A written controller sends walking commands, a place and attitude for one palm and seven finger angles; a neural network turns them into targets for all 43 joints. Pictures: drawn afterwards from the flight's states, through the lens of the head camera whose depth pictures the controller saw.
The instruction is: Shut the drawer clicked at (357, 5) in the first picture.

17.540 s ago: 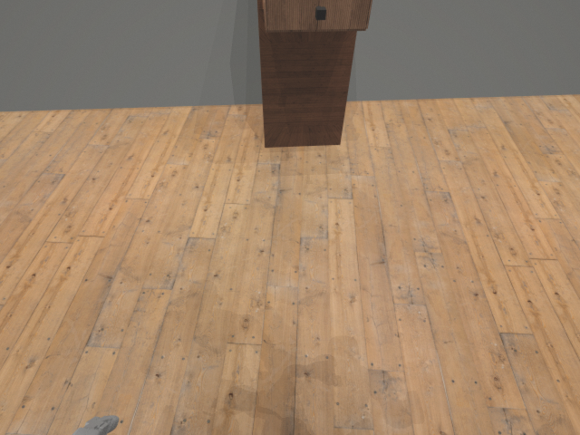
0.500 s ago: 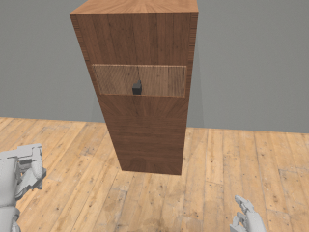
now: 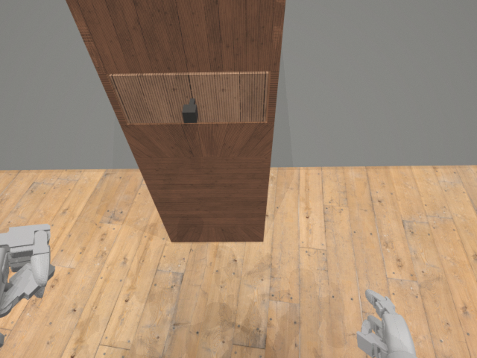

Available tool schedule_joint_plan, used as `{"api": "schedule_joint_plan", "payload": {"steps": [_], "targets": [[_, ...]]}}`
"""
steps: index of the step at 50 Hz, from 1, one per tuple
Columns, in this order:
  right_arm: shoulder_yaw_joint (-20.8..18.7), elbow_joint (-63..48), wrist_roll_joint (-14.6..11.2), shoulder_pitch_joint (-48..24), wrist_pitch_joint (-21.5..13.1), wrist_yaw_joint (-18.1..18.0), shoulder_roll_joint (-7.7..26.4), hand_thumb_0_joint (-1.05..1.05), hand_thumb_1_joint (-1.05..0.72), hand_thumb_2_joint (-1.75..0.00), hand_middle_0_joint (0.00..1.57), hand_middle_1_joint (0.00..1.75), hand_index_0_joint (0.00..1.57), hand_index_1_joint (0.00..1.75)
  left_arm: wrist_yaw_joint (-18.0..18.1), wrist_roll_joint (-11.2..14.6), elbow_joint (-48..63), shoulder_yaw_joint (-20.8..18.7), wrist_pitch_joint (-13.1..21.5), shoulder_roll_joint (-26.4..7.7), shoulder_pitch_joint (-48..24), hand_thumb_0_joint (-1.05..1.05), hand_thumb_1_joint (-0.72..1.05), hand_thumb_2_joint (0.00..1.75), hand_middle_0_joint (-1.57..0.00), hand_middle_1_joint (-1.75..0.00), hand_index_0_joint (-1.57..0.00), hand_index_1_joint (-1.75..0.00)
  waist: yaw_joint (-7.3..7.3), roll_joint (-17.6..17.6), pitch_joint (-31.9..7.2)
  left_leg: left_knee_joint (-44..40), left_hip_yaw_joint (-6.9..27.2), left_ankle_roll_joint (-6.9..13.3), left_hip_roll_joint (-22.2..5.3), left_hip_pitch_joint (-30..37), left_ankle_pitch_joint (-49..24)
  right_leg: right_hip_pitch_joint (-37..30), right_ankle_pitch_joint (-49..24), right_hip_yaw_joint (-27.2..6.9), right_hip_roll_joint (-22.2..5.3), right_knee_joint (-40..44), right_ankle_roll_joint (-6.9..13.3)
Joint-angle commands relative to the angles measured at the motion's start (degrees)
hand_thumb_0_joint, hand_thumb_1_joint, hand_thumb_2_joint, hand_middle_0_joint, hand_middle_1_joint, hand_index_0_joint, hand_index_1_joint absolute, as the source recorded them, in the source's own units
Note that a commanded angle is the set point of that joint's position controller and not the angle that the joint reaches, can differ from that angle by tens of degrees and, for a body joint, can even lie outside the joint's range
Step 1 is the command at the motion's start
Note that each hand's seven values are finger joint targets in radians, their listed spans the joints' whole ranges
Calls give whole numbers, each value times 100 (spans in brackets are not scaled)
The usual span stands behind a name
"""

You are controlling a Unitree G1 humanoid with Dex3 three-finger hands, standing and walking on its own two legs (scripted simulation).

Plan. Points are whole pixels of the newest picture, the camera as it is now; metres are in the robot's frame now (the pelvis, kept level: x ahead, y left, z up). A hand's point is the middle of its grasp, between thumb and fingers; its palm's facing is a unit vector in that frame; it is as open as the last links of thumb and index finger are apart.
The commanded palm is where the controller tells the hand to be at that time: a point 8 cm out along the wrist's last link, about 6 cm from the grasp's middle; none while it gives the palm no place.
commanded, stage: step back with the hand held close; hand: left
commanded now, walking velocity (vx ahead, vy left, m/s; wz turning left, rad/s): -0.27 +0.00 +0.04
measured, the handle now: (191, 109) +0.66 +0.17 +0.02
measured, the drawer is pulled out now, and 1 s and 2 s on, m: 0.00 0.00 0.00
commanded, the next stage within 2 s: stop stepping back and stand still in 0.84 s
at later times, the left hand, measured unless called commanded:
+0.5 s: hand out of the picture +0.09 +0.24 +0.16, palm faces +0.42 -0.75 -0.50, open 3.2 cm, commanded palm +0.02 +0.28 +0.17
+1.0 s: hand out of the picture -0.03 +0.24 +0.17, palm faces +0.45 -0.78 -0.43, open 3.2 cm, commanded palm -0.08 +0.28 +0.17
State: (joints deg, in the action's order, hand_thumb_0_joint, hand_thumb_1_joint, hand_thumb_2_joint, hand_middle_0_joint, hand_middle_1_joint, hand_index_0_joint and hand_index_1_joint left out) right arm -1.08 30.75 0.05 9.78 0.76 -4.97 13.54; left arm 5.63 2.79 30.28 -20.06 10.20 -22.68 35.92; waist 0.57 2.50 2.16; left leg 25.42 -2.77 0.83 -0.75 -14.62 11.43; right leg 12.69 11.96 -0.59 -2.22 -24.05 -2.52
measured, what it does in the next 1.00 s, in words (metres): walks backwards: right foot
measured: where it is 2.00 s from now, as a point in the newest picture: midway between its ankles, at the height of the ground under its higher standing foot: outside the picture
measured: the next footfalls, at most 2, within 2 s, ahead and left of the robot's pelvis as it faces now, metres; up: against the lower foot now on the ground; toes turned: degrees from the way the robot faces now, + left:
right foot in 0.88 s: -0.14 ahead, -0.14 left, +0.00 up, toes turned +7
left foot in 1.06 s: -0.11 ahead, +0.10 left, +0.00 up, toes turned +6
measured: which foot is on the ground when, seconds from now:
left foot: down 0.00-0.88, up 0.90-1.00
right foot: down 0.00-0.68, up 0.70-0.86, down 0.88-1.00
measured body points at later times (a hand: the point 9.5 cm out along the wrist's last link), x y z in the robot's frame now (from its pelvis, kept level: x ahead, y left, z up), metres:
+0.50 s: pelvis -0.09 -0.01 -0.02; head -0.06 -0.01 +0.43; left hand +0.06 +0.28 +0.19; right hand +0.10 -0.24 -0.10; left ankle +0.02 +0.11 -0.74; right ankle +0.01 -0.14 -0.74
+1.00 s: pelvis -0.19 -0.01 -0.01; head -0.18 +0.01 +0.44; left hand -0.06 +0.28 +0.19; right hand +0.00 -0.21 -0.10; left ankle -0.11 +0.10 -0.71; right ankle -0.18 -0.14 -0.74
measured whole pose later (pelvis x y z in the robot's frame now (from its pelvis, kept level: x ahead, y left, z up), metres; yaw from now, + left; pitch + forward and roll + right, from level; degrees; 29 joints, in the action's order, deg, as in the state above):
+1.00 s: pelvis -0.19 -0.01 -0.01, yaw +4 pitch +0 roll +0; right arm 0.0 37.9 1.1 10.7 -5.4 -3.1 9.7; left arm 7.8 1.2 35.4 -20.9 15.2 -22.1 34.1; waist 3.1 -2.0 0.8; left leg 49.7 -2.8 -1.6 -0.3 -32.4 20.1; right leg 16.3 18.1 -2.8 0.4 -34.1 -0.9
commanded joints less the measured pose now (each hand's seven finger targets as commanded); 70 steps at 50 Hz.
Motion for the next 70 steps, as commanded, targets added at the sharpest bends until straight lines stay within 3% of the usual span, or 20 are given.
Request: {"api": "schedule_joint_plan", "payload": {"steps": [1,9,18,24,29,32,35,37,42,44,45,49,51,52,54,56,62,64,66,70], "targets": [[-221,-982,-33,-531,-305,-68,584,0,-90,-90,20,30,20,30,202,18,1202,-799,431,-831,153,0,90,90,-140,-160,-140,-160,38,162,-1173,-340,245,129,-366,214,-1853,-472,-1712,189,94,-237,84],[-230,-943,-49,-452,-523,-97,621,0,-90,-90,20,30,20,30,313,-100,1157,-834,681,-806,-13,0,90,90,-140,-160,-140,-160,-58,-6,-548,-650,461,282,-365,-1298,1298,-468,-123,-84,75,-111,102],[-252,-851,3,-328,-882,-136,689,0,-90,-90,20,30,20,30,401,-230,1383,-883,952,-814,-244,0,90,90,-140,-160,-140,-160,-74,460,-570,-861,858,402,-620,-2034,2438,-537,689,-93,336,-592,83],[-273,-743,34,-277,-1039,-84,596,0,-90,-90,20,30,20,30,390,-237,1394,-1027,1084,-868,-176,0,90,90,-140,-160,-140,-160,-82,-78,-586,-39,589,321,-308,-1974,2228,-97,556,-726,84,-252,244],[-277,-396,58,-164,-827,-5,444,0,-90,-90,20,30,20,30,476,-114,1270,-842,965,-886,-459,0,90,90,-140,-160,-140,-160,-206,-1075,-697,1515,154,-69,229,78,995,2055,1213,-1005,-721,878,600],[-268,-492,35,-237,-752,-76,568,0,-90,-90,20,30,20,30,496,-111,1461,-859,998,-954,-593,0,90,90,-140,-160,-140,-160,-230,-235,-439,529,830,125,-199,-243,1777,2215,1900,-515,-200,263,331],[-300,-658,96,-458,-935,-114,637,0,-90,-90,20,30,20,30,470,-226,1752,-1119,1052,-955,-484,0,90,90,-140,-160,-140,-160,-73,1693,-859,-2063,2724,888,-1810,-3020,3686,-466,1095,57,948,-3588,35],[-413,-528,87,-319,-1098,-7,494,0,-90,-90,20,30,20,30,450,-128,1893,-1233,1091,-1105,-367,0,90,90,-140,-160,-140,-160,-61,859,-1191,-1411,2079,887,-1728,-1749,1919,351,1640,-209,812,-4095,148],[-328,-461,15,-475,-1143,176,417,0,-90,-90,20,30,20,30,377,150,1496,-1017,958,-976,176,0,90,90,-140,-160,-140,-160,-24,1009,-650,-676,470,-38,-1122,-1389,1838,228,2113,121,358,-472,535],[-240,-325,47,-366,-1043,164,240,0,-90,-90,20,30,20,30,389,25,1741,-1078,1054,-1345,-332,0,90,90,-140,-160,-140,-160,-77,-1215,-423,2672,-14,-465,11,-261,1040,2507,1804,-2916,-1782,1754,1283],[-189,-238,181,-424,-1014,184,256,0,-90,-90,20,30,20,30,458,-85,1679,-1146,995,-1448,-760,0,90,90,-140,-160,-140,-160,48,-1385,-412,3648,212,-410,89,-897,1314,2143,192,-2512,-1929,1520,1430],[-82,-353,66,-436,-951,-8,199,0,-90,-90,20,30,20,30,337,-146,1315,-793,657,-928,-643,0,90,90,-140,-160,-140,-160,-127,-1364,-571,1741,149,-178,-79,-338,844,1011,-2295,-980,-908,16,879],[-49,-357,46,-260,-1021,-71,424,0,-90,-90,20,30,20,30,340,-111,1518,-630,668,-792,-671,0,90,90,-140,-160,-140,-160,-166,169,-698,-383,126,-83,-154,423,-169,842,-1114,-605,-333,-634,449],[-121,-458,54,-236,-1117,-68,636,0,-90,-90,20,30,20,30,365,-133,1759,-678,751,-872,-738,0,90,90,-140,-160,-140,-160,-30,1090,-847,-714,1123,170,-1024,612,-679,1056,275,-366,124,-1127,208],[-166,-469,38,-86,-1267,-30,519,0,-90,-90,20,30,20,30,377,-80,1347,-745,747,-816,-360,0,90,90,-140,-160,-140,-160,-60,798,-1049,-1548,2035,560,-1776,517,959,1131,1817,-150,464,-2370,138],[-103,-451,97,-161,-1302,25,408,0,-90,-90,20,30,20,30,421,-100,1859,-866,671,-907,-467,0,90,90,-140,-160,-140,-160,-187,960,-802,-1959,2336,546,-1851,-22,2397,1083,1481,-344,281,-2948,134],[-80,-545,103,-312,-1054,77,498,0,-90,-90,20,30,20,30,504,-161,1642,-608,342,-699,240,0,90,90,-140,-160,-140,-160,-115,1145,-465,-1820,608,102,-1018,-1163,2716,-719,1474,790,584,-796,351],[-66,-580,114,-313,-907,26,421,0,-90,-90,20,30,20,30,490,-151,1586,-665,272,-846,143,0,90,90,-140,-160,-140,-160,-146,263,-411,-508,208,4,-506,-1022,1994,-658,1324,258,209,534,571],[-120,-454,147,-269,-768,15,439,0,-90,-90,20,30,20,30,478,-58,1681,-1023,308,-1266,-270,0,90,90,-140,-160,-140,-160,-104,-1225,-491,2190,73,-112,-97,-1183,855,442,2272,-2205,-1573,1617,1424],[-122,-282,41,-85,-871,-5,438,0,-90,-90,20,30,20,30,475,-88,919,-630,357,-734,-276,0,90,90,-140,-160,-140,-160,-206,-816,-225,2289,213,-75,-250,-1075,800,866,2220,-1486,-1301,1169,1240]]}}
